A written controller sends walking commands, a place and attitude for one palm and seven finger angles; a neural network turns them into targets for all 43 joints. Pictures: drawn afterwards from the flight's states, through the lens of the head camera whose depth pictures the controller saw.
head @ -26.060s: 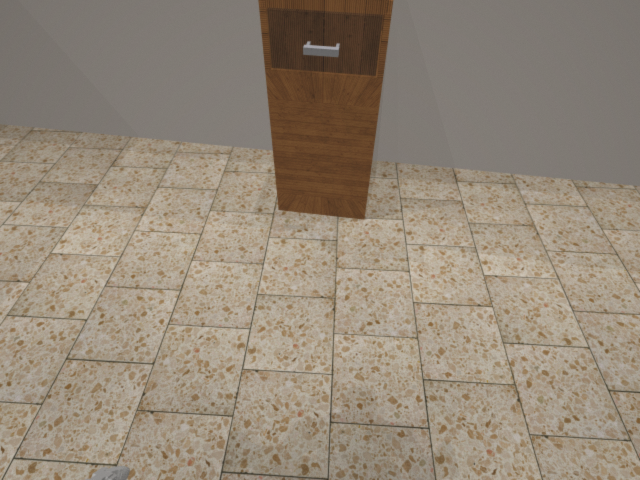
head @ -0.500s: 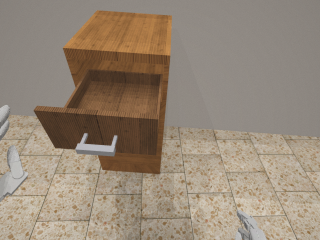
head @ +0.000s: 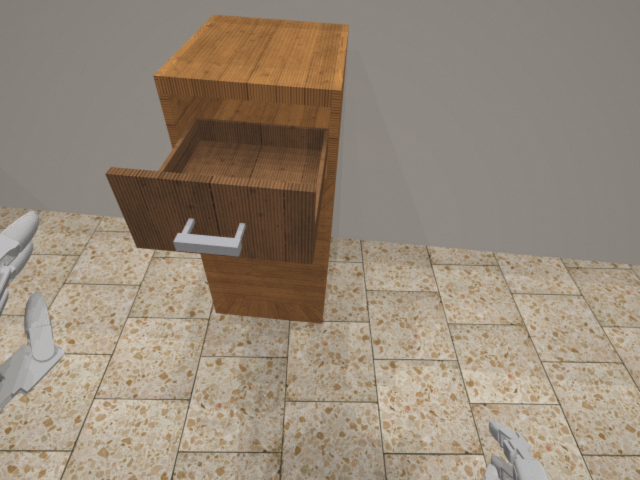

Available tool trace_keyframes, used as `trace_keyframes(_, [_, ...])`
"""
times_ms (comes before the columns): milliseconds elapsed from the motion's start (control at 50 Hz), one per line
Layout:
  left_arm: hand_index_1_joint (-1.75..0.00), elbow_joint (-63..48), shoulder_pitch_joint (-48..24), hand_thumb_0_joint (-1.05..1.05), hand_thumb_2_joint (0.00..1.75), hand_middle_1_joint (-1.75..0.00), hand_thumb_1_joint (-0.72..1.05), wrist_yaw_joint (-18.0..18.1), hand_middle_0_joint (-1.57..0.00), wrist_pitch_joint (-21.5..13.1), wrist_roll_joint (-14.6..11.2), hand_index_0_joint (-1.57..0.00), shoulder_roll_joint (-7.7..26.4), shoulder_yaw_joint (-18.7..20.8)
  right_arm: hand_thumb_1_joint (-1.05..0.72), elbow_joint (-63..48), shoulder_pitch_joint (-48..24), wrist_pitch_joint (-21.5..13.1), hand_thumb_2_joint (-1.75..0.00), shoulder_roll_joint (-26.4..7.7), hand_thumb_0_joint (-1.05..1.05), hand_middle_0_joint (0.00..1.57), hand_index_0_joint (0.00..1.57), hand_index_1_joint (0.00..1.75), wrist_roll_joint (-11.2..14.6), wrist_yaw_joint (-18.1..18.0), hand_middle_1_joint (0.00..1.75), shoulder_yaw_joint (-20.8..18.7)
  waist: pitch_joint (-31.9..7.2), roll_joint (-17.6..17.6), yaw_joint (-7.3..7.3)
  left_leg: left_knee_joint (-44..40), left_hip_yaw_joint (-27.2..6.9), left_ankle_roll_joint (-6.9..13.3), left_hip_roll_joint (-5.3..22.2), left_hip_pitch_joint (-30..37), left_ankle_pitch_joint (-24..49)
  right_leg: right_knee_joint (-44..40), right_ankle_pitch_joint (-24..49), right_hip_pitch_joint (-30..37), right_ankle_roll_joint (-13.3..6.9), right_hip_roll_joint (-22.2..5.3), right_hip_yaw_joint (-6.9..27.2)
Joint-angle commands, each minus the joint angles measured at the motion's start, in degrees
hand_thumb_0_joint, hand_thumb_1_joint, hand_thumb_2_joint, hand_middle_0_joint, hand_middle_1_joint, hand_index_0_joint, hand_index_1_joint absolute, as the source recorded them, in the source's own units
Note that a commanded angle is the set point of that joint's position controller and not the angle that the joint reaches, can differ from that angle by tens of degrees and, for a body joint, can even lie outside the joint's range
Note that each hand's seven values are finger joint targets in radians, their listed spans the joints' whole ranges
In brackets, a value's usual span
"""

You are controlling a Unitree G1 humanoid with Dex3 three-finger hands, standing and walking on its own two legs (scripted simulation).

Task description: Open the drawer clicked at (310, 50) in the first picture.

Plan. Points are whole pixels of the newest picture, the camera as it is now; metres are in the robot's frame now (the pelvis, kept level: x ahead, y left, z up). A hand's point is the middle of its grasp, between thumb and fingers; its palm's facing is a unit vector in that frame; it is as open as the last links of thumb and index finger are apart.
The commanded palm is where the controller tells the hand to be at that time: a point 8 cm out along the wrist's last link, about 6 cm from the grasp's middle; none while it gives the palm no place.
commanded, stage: stop stepping back and stand still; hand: left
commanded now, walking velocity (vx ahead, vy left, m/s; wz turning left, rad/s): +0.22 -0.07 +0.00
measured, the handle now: (212, 235) +0.51 +0.20 -0.01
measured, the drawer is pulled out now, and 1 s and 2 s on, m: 0.29 0.29 0.29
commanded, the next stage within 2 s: let the arm hang, fingers relaxed in 0.54 s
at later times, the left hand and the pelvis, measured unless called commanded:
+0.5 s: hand (22, 417) +0.14 +0.24 +0.17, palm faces +0.37 -0.78 -0.50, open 7.4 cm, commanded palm +0.08 +0.27 +0.18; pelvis -0.05 -0.01 +0.00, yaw +0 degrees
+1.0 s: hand out of the picture -0.03 +0.17 -0.16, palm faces +0.02 -0.98 -0.20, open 7.0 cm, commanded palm none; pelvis -0.06 -0.02 +0.01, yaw +2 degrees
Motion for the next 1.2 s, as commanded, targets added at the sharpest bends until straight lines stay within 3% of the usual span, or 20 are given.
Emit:
trace_keyframes(0, [-0.30,-6.27,-5.44,0.00,0.90,-0.30,0.90,0.21,-0.20,-3.61,-0.63,-0.20,7.13,5.95,-0.90,-5.89,-7.91,-2.09,-0.90,-7.94,0.00,0.20,0.20,0.30,1.09,0.53,0.30,-1.88,5.90,5.67,1.28,-2.29,-5.70,6.32,10.91,-16.28,0.72,-16.70,6.13,14.59,0.37,-2.97,1.73])
trace_keyframes(20, [-0.30,-5.06,-6.27,0.00,0.90,-0.30,0.90,0.04,-0.20,-3.40,-0.39,-0.20,7.62,5.79,-0.90,-5.74,-7.67,-1.42,-0.90,-7.69,0.00,0.20,0.20,0.30,1.14,0.42,0.30,-2.11,6.21,-0.91,0.45,4.30,-3.37,4.95,5.37,-16.90,-6.70,-22.35,5.45,13.15,-1.66,-6.10,10.14])
trace_keyframes(60, [-0.30,-4.35,-7.00,0.00,0.90,-0.30,0.90,-0.20,-0.20,-3.16,-1.22,-0.20,7.84,6.46,-0.90,-5.55,-6.17,-0.42,-0.90,-7.14,0.00,0.20,0.20,0.30,1.60,0.58,0.30,-3.37,-0.93,-11.68,0.41,22.31,0.33,3.20,-2.41,-11.63,-11.68,-35.18,-20.70,4.30,-5.31,-17.06,28.88])
trace_keyframes(80, [-0.30,-4.90,-6.86,0.00,0.90,-0.30,0.90,-0.44,-0.20,-3.14,-1.29,-0.20,6.62,5.05,-0.90,-5.30,-6.49,0.05,-0.90,-7.18,0.00,0.20,0.20,0.30,1.12,0.77,0.30,-3.40,-0.25,-10.28,0.24,27.62,-1.32,2.90,-2.09,-12.00,-8.10,-35.94,-21.17,2.04,-5.38,-17.23,29.37])
trace_keyframes(200, [-0.30,-11.28,-3.09,0.00,0.90,-0.30,0.90,1.13,-0.20,-1.97,0.04,-0.20,6.37,3.57,-0.90,-7.11,-6.38,-0.78,-0.90,-5.37,0.00,0.20,0.20,0.30,-0.57,-0.30,0.30,-0.03,-2.45,-1.54,-0.18,-3.83,2.97,4.71,-1.21,-0.04,-6.80,-29.35,-16.65,-0.26,-5.10,-11.08,12.59])
trace_keyframes(260, [-0.30,-16.20,-5.24,0.00,0.90,-0.30,0.90,1.90,-0.20,-3.12,0.36,-0.20,8.50,4.98,-0.90,-9.62,-7.67,-1.09,-0.90,-7.97,0.00,0.20,0.20,0.30,-1.19,-0.41,0.30,-1.37,-1.19,18.29,0.77,-18.71,-17.31,10.84,15.59,-6.97,-13.48,3.33,-5.09,2.15,-0.15,2.64,-0.30])
trace_keyframes(320, [-0.30,-11.68,-1.94,0.00,0.90,-0.30,0.90,1.35,-0.20,-1.81,-0.14,-0.20,8.15,5.42,-0.90,-7.81,-7.45,-1.65,-0.90,-5.18,0.00,0.20,0.20,0.30,0.25,0.55,0.30,-0.86,3.69,11.50,0.56,-17.31,-15.82,12.75,16.66,-11.09,-8.60,17.98,-4.93,-4.81,-0.11,-0.20,2.61])
trace_keyframes(420, [-0.30,-8.60,-4.32,0.00,0.90,-0.30,0.90,0.46,-0.20,-2.62,-0.62,-0.20,7.12,5.06,-0.90,-6.56,-8.14,-0.94,-0.90,-7.57,0.00,0.20,0.20,0.30,0.55,0.23,0.30,-0.67,0.99,9.15,1.18,-3.64,-4.89,7.17,10.52,-13.87,1.26,-16.32,4.09,14.29,-0.52,-2.00,-0.94])
trace_keyframes(460, [-0.30,-7.76,-5.59,0.00,0.90,-0.30,0.90,0.22,-0.20,-3.09,-1.22,-0.20,8.24,6.13,-0.90,-7.31,-7.90,-0.83,-0.90,-7.42,0.00,0.20,0.20,0.30,0.93,0.21,0.30,-1.50,-0.23,-2.86,-0.15,6.22,-0.75,4.26,3.19,-17.06,-6.18,-22.89,3.35,14.57,-5.10,-10.39,13.62])
trace_keyframes(520, [-0.30,-9.20,-3.55,0.00,0.90,-0.30,0.90,0.43,-0.20,-2.45,-1.91,-0.20,7.22,5.32,-0.90,-6.81,-7.00,-0.31,-0.90,-6.59,0.00,0.20,0.20,0.30,1.48,0.73,0.30,-2.39,-1.95,-6.72,0.43,13.09,0.06,2.73,0.06,-11.86,-5.07,-29.46,-4.02,9.31,-8.71,-16.93,23.45])
trace_keyframes(600, [-0.30,-14.86,-0.78,0.00,0.90,-0.30,0.90,1.12,-0.20,-3.56,-1.14,-0.20,7.52,5.49,-0.90,-7.95,-8.61,-0.67,-0.90,-6.22,0.00,0.20,0.20,0.30,0.30,0.17,0.30,-0.99,-1.32,5.48,0.53,-6.98,-3.62,3.89,4.32,-3.72,6.47,-17.53,8.54,9.53,-3.59,-8.20,7.80])
trace_keyframes(620, [-0.30,36.61,-9.34,0.00,0.90,-0.30,0.90,-6.17,-0.20,5.96,4.60,-0.20,-4.24,-16.68,-0.90,7.86,-4.77,-3.62,-0.90,-13.42,0.00,0.20,0.20,0.30,-0.45,5.01,0.30,-4.66,0.18,13.62,-4.63,-1.19,-12.35,5.79,10.32,-2.36,17.10,-1.41,7.38,-5.01,-0.98,-6.52,0.23])
trace_keyframes(640, [-0.30,36.34,-11.91,0.00,0.90,-0.30,0.90,-7.60,-0.20,11.60,3.81,-0.20,-4.34,-13.77,-0.90,6.09,0.77,2.13,-0.90,-11.55,0.00,0.20,0.20,0.30,-0.40,5.21,0.30,-3.95,2.24,17.06,-2.82,-7.81,-18.14,8.35,13.87,-5.11,25.59,5.17,-5.44,-6.92,-0.06,-2.86,0.70])
trace_keyframes(680, [-0.30,40.04,-15.59,0.00,0.90,-0.30,0.90,-7.72,-0.20,12.87,2.89,-0.20,-6.14,-15.85,-0.90,3.16,0.36,4.55,-0.90,-9.59,0.00,0.20,0.20,0.30,-1.79,3.98,0.30,-2.33,-1.03,3.11,-1.34,-3.87,-21.64,13.14,15.91,-3.73,37.37,13.49,-10.45,-7.67,0.63,-2.21,4.97])
trace_keyframes(720, [-0.30,47.85,-18.78,0.00,0.90,-0.30,0.90,-7.85,-0.20,12.40,2.60,-0.20,-6.42,-17.27,-0.90,3.44,-0.31,5.36,-0.90,-8.98,0.00,0.20,0.20,0.30,-2.32,3.73,0.30,-1.40,-4.89,0.12,0.30,0.06,-14.45,11.19,12.66,3.05,49.69,5.71,-6.68,-4.50,0.72,-1.67,3.71])
trace_keyframes(760, [-0.30,57.33,-19.43,0.00,0.90,-0.30,0.90,-7.98,-0.20,12.60,2.04,-0.20,-4.94,-17.58,-0.90,5.79,-2.28,6.58,-0.90,-8.64,0.00,0.20,0.20,0.30,-1.38,3.47,0.30,-0.70,-4.61,6.44,2.01,-0.36,-9.11,7.51,8.89,-2.48,41.19,-6.95,2.85,8.51,0.64,-2.03,3.62])
trace_keyframes(820, [-0.30,70.20,-20.78,0.00,0.90,-0.30,0.90,-8.14,-0.20,12.58,1.79,-0.20,0.11,-18.39,-0.90,8.67,-2.23,8.01,-0.90,-5.23,0.00,0.20,0.20,0.30,-0.43,3.95,0.30,0.39,2.29,7.38,1.60,-4.68,-5.14,2.50,0.92,-10.38,1.83,-18.37,9.88,12.03,-2.87,-8.00,11.61])
trace_keyframes(880, [-0.30,79.39,-23.52,0.00,0.90,-0.30,0.90,-8.41,-0.20,12.28,1.36,-0.20,-1.69,-19.62,-0.90,13.42,-2.24,8.94,-0.90,-6.12,0.00,0.20,0.20,0.30,-0.59,3.55,0.30,0.38,3.68,1.53,1.05,-6.62,-6.15,2.92,2.04,-6.03,1.77,-19.97,3.46,9.01,-2.61,-5.03,10.62])
trace_keyframes(960, [-0.30,87.09,-21.06,0.00,0.90,-0.30,0.90,-8.04,-0.20,11.59,1.09,-0.20,-3.96,-19.41,-0.90,18.66,0.57,8.94,-0.90,-4.06,0.00,0.20,0.20,0.30,-0.50,2.97,0.30,0.34,0.83,8.65,1.01,-7.88,-5.78,2.82,2.76,-1.61,5.56,-21.56,8.89,11.69,-2.84,-4.99,9.85])
trace_keyframes(1180, [-0.30,97.25,-19.22,0.00,0.90,-0.30,0.90,-7.27,-0.20,11.78,0.76,-0.20,-5.68,-20.63,-0.90,26.97,5.60,9.58,-0.90,-2.48,0.00,0.20,0.20,0.30,-0.26,2.31,0.30,0.05,5.88,3.00,0.65,-10.28,-5.88,3.03,3.86,-0.46,4.63,-24.67,5.15,9.76,-2.94,-4.76,8.51])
